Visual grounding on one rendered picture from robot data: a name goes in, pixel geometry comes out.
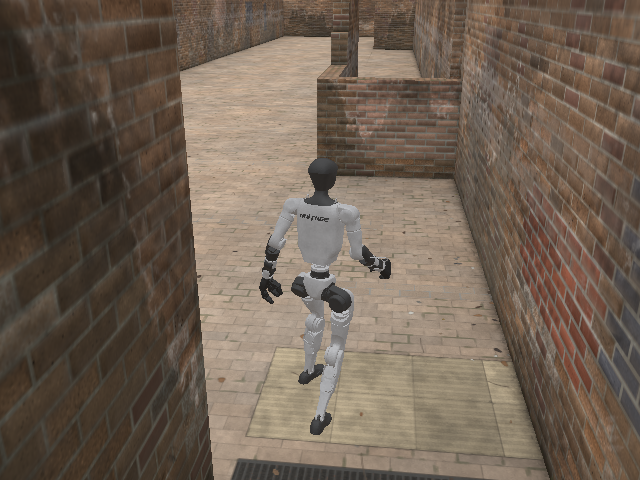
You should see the robot left forearm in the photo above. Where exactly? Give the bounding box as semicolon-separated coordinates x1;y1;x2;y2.
262;235;280;279

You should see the robot right upper arm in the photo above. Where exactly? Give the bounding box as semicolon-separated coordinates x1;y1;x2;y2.
337;204;364;260

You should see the robot right forearm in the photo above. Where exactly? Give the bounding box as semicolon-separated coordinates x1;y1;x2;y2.
359;245;386;272

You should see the robot right shin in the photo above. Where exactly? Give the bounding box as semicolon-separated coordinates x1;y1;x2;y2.
315;350;344;422

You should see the humanoid robot torso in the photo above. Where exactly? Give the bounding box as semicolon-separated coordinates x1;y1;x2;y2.
297;194;345;302

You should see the robot left upper arm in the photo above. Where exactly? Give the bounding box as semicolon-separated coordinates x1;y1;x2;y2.
268;198;305;250

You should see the right robot hand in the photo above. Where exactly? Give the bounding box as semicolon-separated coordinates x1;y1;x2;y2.
370;259;391;279

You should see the left robot hand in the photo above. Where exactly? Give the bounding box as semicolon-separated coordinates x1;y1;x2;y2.
259;277;283;304

